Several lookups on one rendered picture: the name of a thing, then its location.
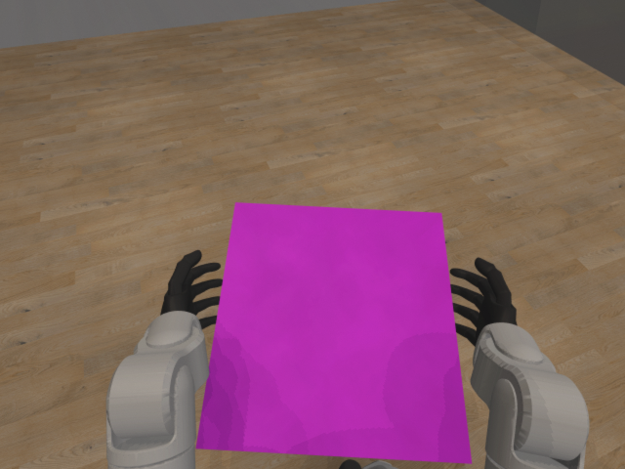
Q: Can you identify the right robot hand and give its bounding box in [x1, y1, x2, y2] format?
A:
[450, 258, 517, 347]

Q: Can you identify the carton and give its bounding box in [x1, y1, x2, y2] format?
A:
[196, 202, 472, 464]

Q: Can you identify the robot right forearm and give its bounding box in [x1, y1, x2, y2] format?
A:
[470, 322, 589, 469]

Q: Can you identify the robot left forearm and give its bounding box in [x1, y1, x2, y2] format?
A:
[106, 311, 210, 469]

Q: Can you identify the left robot hand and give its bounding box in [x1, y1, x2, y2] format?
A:
[160, 250, 223, 329]

